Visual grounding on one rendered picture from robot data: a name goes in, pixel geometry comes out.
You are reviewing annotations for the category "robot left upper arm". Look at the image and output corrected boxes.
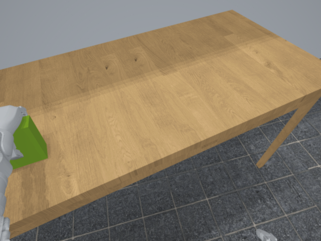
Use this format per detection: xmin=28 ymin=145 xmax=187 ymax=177
xmin=0 ymin=215 xmax=10 ymax=241

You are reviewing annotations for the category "robot left forearm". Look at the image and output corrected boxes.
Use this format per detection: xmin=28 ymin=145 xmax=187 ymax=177
xmin=0 ymin=129 xmax=14 ymax=216

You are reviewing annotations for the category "right robot hand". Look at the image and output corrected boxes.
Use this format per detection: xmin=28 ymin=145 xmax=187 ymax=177
xmin=256 ymin=229 xmax=277 ymax=241

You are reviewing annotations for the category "sponge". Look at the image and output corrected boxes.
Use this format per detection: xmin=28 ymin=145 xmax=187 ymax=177
xmin=10 ymin=115 xmax=48 ymax=169

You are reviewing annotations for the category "table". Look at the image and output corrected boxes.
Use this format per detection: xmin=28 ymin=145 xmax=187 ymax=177
xmin=0 ymin=10 xmax=321 ymax=239

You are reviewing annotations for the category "left robot hand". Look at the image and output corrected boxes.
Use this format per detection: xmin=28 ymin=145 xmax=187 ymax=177
xmin=0 ymin=105 xmax=28 ymax=160

